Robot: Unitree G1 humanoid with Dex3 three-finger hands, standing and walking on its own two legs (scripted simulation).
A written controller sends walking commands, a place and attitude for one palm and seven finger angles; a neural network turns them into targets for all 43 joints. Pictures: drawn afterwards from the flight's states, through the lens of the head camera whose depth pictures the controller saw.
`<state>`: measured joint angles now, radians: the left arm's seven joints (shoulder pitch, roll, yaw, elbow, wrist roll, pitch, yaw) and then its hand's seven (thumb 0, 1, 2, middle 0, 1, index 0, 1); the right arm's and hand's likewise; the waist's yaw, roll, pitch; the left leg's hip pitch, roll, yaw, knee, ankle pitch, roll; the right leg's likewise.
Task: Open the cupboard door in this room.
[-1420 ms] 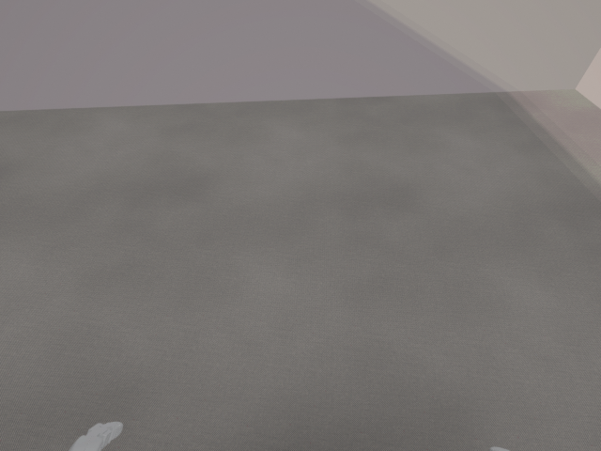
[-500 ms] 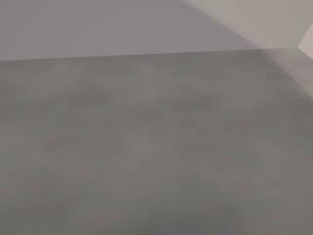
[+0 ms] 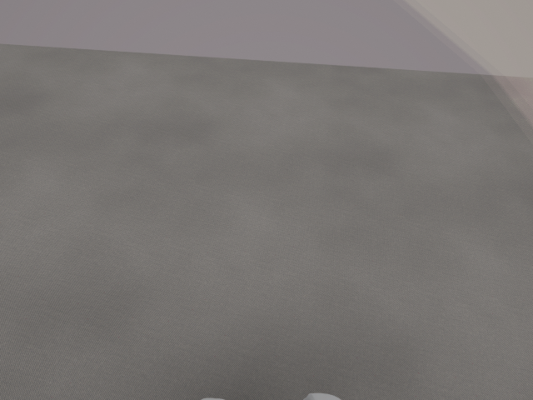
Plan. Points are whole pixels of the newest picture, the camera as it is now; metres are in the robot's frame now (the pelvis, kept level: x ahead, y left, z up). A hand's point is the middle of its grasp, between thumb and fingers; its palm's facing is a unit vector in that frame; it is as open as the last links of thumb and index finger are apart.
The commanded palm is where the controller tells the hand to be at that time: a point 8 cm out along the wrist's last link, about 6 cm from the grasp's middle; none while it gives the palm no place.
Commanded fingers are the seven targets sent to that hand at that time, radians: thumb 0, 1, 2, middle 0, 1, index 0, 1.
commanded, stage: turn or walk to find it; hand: left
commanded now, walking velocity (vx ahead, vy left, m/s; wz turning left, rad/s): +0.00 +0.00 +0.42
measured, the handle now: out of the picture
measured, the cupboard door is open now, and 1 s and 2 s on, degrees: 0 0 0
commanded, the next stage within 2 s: none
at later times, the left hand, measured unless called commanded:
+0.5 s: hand out of the picture -0.04 +0.16 -0.15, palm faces +0.27 -0.92 -0.28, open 7.4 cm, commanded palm none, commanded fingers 0.00 0.90 0.90 -0.20 -0.30 -0.20 -0.30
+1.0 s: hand out of the picture -0.12 +0.22 -0.16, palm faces +0.49 -0.84 -0.23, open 7.4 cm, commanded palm none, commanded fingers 0.00 0.90 0.90 -0.20 -0.30 -0.20 -0.30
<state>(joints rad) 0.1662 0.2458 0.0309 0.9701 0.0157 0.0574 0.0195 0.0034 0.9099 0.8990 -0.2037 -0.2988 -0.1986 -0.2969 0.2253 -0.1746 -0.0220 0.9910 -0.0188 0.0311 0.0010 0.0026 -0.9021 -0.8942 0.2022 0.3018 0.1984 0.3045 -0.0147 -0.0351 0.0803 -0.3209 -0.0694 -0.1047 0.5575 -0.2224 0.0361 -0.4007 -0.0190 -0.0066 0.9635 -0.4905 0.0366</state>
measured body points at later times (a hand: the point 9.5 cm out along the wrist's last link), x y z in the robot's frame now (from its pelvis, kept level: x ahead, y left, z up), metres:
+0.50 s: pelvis -0.04 -0.05 +0.01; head -0.03 -0.07 +0.46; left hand -0.05 +0.21 -0.12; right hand +0.06 -0.31 -0.15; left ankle -0.09 +0.10 -0.65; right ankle -0.04 -0.15 -0.73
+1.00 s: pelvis -0.08 +0.00 +0.01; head -0.08 +0.03 +0.46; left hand -0.14 +0.26 -0.14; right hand +0.10 -0.18 -0.12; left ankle -0.11 +0.07 -0.73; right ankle -0.02 -0.16 -0.66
